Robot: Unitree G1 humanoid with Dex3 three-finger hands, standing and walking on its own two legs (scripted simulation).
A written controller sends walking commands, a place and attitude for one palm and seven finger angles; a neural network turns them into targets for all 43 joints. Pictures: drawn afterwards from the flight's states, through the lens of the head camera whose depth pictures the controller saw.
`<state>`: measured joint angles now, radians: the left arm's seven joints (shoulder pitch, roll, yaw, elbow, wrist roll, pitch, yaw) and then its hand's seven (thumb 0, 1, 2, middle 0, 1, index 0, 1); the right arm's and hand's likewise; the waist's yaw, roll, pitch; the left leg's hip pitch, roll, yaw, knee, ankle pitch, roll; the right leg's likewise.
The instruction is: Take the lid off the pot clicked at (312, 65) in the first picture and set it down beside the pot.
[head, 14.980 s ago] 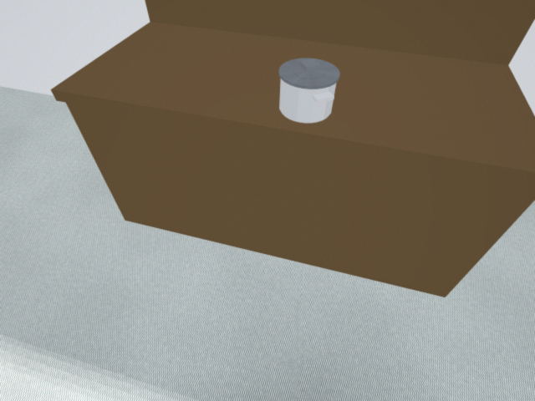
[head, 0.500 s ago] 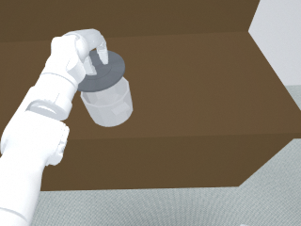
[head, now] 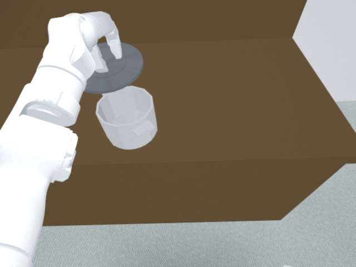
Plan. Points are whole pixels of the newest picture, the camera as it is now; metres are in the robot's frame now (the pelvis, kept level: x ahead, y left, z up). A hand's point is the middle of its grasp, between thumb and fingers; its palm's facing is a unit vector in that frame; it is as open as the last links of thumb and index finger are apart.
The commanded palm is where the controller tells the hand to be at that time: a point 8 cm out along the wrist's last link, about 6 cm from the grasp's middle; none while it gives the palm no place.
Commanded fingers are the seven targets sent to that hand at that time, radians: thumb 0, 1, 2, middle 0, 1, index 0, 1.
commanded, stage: lift the lid straight up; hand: left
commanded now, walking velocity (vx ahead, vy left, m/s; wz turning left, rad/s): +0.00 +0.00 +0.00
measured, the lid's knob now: (103, 57) +0.53 +0.14 +0.20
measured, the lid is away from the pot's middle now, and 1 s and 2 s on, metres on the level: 0.01 0.07 0.20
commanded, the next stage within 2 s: move the lid sideways beside the pot in 0.30 s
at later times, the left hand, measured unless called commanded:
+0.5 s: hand (90, 54) +0.49 +0.15 +0.24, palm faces -0.29 -0.06 -0.96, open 7.2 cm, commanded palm +0.50 +0.15 +0.31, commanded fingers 0.00 0.70 0.90 -0.78 -1.06 -0.82 -1.08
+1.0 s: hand (70, 54) +0.49 +0.19 +0.23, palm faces -0.30 -0.07 -0.95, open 7.2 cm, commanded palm +0.50 +0.20 +0.31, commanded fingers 0.00 0.70 0.90 -0.78 -1.06 -0.82 -1.08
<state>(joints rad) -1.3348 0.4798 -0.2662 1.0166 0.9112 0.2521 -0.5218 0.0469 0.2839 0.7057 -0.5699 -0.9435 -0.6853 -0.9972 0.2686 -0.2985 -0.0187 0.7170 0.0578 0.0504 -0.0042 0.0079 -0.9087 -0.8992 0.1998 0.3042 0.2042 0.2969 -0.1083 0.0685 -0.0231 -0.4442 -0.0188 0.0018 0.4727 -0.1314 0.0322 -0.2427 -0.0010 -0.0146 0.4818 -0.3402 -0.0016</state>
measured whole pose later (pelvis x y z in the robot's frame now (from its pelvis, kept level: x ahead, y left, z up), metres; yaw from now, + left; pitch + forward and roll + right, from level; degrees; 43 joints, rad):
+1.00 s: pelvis +0.00 +0.00 +0.00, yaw +0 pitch +6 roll -1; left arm -1.33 0.61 -0.23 1.01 0.95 0.19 -0.56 0.05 0.28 0.71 -0.57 -0.94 -0.69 -1.00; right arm 0.27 -0.31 -0.01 0.71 0.06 0.08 -0.01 0.01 -0.91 -0.90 0.20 0.30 0.20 0.30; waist -0.11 0.06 -0.01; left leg -0.46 -0.01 -0.01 0.49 -0.14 0.03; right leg -0.24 0.01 -0.02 0.47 -0.33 0.00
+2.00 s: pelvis +0.00 +0.01 +0.00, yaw -1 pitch +8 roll -2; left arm -1.31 0.88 -0.13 1.06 0.96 0.01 -0.60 0.04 0.29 0.71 -0.57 -0.94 -0.69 -1.00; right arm 0.29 -0.32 0.00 0.71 0.09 0.15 -0.04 0.01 -0.91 -0.90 0.20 0.30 0.21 0.30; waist -0.11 0.04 0.01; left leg -0.53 0.00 -0.01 0.57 -0.17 0.04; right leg -0.29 0.02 -0.02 0.50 -0.34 0.01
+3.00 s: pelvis +0.01 +0.02 -0.01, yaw -1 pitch +11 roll -3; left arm -1.37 0.97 -0.13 1.16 1.00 0.01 -0.59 0.04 0.29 0.71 -0.57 -0.94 -0.69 -1.00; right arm 0.32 -0.32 0.03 0.72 0.11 0.13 -0.06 0.00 -0.91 -0.90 0.20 0.30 0.21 0.30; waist -0.13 0.04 -0.01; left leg -0.61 0.01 0.00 0.63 -0.21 0.05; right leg -0.36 0.03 -0.01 0.53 -0.36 0.02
